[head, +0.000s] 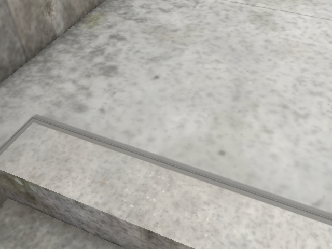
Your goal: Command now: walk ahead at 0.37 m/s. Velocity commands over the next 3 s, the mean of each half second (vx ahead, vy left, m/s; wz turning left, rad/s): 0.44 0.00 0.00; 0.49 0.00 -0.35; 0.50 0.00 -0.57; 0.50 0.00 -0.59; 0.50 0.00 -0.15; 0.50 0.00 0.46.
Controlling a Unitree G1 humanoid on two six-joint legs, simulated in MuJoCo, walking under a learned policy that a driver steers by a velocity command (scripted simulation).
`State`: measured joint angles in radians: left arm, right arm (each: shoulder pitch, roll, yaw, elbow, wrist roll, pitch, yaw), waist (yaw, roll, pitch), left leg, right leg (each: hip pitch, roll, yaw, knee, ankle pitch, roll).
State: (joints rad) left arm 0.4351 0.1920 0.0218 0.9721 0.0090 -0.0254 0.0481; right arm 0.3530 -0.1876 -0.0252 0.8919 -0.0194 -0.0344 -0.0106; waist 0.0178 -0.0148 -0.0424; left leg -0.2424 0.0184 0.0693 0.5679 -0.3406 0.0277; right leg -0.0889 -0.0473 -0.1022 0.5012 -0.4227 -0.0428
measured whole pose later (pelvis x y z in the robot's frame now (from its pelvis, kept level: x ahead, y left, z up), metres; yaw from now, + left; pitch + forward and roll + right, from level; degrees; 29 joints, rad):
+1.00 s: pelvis +0.37 +0.13 +0.23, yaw -11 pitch +6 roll -4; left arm 0.04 0.15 -0.03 0.87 -0.01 0.03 -0.08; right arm 0.54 -0.11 0.09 1.16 -0.17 -0.11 0.11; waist -0.04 0.05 -0.12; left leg -0.13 0.05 0.24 0.29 -0.28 0.06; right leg -1.56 -0.01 0.00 2.14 0.04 -0.26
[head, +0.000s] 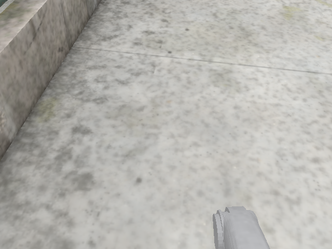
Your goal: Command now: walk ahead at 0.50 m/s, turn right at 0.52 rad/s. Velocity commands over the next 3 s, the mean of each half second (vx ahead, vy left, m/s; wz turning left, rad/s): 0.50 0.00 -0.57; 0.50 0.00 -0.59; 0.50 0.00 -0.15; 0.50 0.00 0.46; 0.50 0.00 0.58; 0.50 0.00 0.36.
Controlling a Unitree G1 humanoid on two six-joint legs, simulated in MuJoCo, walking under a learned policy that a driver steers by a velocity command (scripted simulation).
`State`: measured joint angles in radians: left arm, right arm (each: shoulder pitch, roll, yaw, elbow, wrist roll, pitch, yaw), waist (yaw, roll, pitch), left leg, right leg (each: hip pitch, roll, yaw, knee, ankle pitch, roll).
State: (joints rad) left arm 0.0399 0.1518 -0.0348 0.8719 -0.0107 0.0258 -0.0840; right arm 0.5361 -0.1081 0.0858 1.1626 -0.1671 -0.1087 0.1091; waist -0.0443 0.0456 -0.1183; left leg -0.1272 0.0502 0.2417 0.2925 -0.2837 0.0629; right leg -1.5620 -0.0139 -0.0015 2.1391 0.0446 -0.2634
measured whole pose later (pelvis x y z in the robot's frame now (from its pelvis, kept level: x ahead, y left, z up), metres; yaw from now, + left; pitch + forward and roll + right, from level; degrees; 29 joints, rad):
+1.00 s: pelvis +0.51 -0.03 +0.20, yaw -35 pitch +2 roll +2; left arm 0.02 0.19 0.04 0.81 -0.04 -0.03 -0.05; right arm 0.47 -0.18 -0.03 0.99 0.00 -0.10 -0.03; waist -0.09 -0.05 -0.04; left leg 0.02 0.00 0.30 0.24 -0.30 0.01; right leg -0.81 -0.09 0.03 0.82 0.10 -0.07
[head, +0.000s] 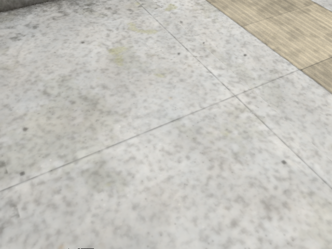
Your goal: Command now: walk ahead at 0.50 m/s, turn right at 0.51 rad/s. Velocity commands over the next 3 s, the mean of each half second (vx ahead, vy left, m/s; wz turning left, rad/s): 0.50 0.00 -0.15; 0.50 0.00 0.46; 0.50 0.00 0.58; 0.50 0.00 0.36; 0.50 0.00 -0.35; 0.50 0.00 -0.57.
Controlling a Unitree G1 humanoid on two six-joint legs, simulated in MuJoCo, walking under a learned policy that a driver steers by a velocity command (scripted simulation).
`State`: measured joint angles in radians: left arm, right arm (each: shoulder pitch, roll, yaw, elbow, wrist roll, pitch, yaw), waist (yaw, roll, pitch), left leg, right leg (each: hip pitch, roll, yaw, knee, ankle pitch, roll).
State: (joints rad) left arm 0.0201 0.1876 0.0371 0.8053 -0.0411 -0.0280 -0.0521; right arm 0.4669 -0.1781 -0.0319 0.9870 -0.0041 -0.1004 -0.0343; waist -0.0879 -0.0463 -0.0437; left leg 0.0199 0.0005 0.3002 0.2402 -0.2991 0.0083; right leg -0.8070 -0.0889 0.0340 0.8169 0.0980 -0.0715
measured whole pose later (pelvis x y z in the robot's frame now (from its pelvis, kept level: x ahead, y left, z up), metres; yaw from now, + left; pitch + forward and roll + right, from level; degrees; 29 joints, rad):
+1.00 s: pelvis +0.54 +0.06 +0.01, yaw +14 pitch +4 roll -1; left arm 0.01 0.25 0.07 0.72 0.01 -0.10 0.02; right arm 0.33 -0.23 -0.07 0.78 0.02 -0.06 -0.01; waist -0.06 -0.02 0.00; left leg -0.19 -0.11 -0.12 0.36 -0.21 0.10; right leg -0.68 -0.06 0.11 0.68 0.00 0.04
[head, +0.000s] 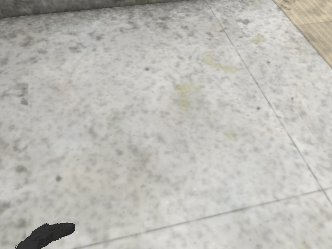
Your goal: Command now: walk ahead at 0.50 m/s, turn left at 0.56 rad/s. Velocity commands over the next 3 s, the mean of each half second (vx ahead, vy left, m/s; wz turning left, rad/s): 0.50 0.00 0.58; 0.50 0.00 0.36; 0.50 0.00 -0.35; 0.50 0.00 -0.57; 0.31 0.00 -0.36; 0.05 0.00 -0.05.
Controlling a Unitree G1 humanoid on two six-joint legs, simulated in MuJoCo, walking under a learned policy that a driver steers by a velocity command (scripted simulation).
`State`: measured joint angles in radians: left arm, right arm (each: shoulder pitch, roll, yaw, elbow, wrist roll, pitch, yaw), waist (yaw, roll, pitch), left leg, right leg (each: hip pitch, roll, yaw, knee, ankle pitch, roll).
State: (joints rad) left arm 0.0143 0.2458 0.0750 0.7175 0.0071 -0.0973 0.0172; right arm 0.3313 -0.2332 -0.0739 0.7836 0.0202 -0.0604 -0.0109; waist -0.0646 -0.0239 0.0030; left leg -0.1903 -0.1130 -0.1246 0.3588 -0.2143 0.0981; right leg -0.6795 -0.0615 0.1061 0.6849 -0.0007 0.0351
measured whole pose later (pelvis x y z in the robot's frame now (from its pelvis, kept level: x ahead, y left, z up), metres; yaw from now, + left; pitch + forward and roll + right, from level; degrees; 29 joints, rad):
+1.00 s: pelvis +0.48 +0.15 +0.00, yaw +28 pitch +2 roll +1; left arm 0.11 0.29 0.06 0.76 0.00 -0.07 0.00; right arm 0.34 -0.24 -0.05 0.74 0.00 -0.07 0.01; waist -0.04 -0.05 0.01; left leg -0.12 -0.08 0.00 0.28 -0.20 0.08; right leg -0.73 -0.13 0.04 0.86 -0.02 0.03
